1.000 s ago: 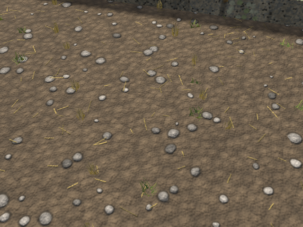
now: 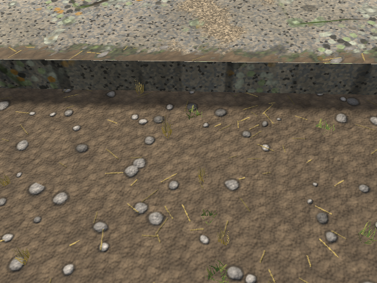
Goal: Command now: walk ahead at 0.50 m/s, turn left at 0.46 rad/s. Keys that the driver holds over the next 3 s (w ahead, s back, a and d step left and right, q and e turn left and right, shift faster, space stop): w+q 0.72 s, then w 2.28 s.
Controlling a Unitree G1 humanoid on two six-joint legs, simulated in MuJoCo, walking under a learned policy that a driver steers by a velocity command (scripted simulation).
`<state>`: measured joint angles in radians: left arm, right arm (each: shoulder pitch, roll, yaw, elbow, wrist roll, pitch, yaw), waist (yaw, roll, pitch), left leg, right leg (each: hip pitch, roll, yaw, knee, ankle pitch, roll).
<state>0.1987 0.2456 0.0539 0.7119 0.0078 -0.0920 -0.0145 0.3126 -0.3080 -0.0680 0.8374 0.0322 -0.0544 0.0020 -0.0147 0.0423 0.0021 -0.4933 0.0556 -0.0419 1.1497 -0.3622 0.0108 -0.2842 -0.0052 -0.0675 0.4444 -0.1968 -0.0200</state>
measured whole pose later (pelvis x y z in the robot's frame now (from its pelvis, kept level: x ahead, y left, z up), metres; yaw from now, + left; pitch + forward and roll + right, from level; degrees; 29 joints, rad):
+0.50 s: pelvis +0.25 +0.09 -0.01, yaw +19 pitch +2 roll -1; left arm 0.19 0.30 0.06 0.75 -0.01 -0.11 0.01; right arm 0.23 -0.29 -0.07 0.70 0.01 -0.04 0.04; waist 0.00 -0.01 0.06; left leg -0.36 -0.09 0.00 0.52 -0.18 0.10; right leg -0.48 -0.09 0.04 1.18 -0.37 0.01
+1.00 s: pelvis +0.53 +0.14 +0.00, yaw +31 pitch +1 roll -1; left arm 0.23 0.27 0.06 0.76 0.01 -0.10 -0.03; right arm 0.30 -0.29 -0.06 0.72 0.02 -0.04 -0.01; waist 0.01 0.04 0.01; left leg -0.45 -0.01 -0.07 1.15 -0.37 0.03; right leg -0.30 0.05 -0.02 0.45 -0.18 -0.05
